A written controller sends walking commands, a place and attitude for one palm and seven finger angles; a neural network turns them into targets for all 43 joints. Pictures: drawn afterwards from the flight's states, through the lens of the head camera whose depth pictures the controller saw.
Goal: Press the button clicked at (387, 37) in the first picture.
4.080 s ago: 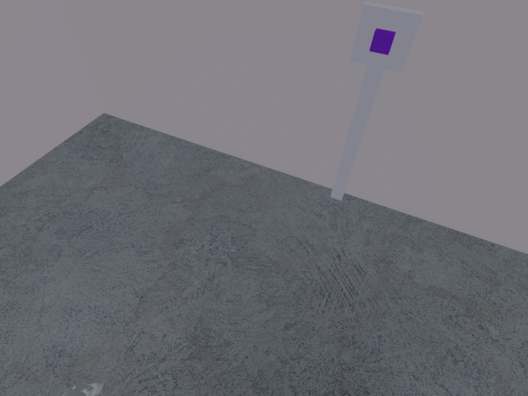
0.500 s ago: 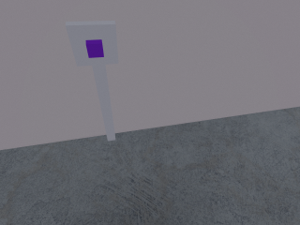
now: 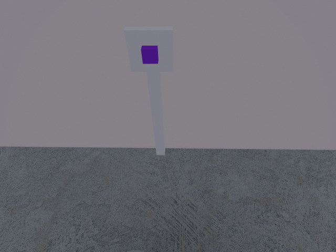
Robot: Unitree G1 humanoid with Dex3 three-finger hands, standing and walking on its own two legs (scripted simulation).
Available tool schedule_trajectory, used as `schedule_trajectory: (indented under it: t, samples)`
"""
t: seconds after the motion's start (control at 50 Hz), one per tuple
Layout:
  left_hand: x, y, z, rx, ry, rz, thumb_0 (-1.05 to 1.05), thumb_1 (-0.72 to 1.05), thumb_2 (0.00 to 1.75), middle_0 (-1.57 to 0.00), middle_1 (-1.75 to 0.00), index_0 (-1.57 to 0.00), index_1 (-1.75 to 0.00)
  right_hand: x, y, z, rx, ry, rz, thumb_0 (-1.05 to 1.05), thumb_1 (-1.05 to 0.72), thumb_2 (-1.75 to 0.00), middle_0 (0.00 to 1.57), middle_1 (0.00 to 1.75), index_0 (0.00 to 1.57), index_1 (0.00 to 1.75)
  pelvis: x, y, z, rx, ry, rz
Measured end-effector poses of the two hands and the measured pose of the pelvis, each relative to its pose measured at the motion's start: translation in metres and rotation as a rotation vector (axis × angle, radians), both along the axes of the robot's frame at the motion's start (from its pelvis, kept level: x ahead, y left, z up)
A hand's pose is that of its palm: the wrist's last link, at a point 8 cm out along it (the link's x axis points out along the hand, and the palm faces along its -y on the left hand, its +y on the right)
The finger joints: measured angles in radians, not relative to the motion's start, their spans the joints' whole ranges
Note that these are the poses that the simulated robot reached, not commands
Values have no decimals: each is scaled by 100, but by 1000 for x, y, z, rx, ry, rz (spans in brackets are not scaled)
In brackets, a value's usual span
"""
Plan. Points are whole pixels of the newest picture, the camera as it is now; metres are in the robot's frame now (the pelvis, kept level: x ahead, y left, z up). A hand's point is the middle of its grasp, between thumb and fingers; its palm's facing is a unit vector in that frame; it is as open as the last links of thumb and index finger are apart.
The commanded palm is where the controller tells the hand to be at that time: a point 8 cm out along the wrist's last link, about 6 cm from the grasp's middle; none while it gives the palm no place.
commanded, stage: take the last steps up to it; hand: left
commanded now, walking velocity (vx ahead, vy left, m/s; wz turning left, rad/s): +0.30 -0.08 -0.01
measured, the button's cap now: (150, 54) +0.79 +0.13 +0.04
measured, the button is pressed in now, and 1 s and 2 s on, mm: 0 0 0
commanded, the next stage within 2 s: come to a stop and stand still in 0.76 s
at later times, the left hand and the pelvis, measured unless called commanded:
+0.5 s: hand (115, 245) +0.17 +0.17 -0.18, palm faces -0.04 -0.98 -0.20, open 7.4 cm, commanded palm none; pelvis +0.11 -0.02 -0.02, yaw -2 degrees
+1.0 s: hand (133, 218) +0.25 +0.14 -0.20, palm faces +0.06 -0.99 -0.11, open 7.3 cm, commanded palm none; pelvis +0.28 -0.02 -0.01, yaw -1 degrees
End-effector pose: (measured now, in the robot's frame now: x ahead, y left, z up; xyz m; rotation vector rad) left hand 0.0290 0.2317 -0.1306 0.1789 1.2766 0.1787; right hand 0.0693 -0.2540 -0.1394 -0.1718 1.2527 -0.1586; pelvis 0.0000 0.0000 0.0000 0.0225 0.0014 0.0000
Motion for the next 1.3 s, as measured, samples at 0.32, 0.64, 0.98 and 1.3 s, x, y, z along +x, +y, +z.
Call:
schedule_trajectory:
  t: [0.32, 0.64, 0.98, 1.3]
  samples:
    - [-7, 20, -18, -90, 192, 41, 1, 91, 90, -20, -30, -20, -30, -23, 37, 11, -30, 96, -43, 0, -94, -89, 21, 30, 21, 30, 52, 17, 3, -26, 3, -7]
    - [181, -41, -14, -26, -50, -26, 0, 91, 90, -20, -30, -20, -30, 34, -17, -15, 39, 261, -105, 1, -92, -89, 20, 29, 20, 30, 157, -42, -10, -34, -14, -1]
    - [206, -44, -45, -137, 189, 69, 0, 92, 90, -20, -30, -20, -30, 286, 15, 10, -29, -104, 43, 0, -92, -89, 20, 29, 20, 30, 274, -18, -11, -52, -28, -13]
    - [287, -34, -12, 16, 28, 5, 0, 91, 90, -19, -30, -19, -30, 259, -37, 3, -17, -6, -48, 0, -92, -89, 21, 30, 21, 30, 268, -54, -3, -38, -13, -22]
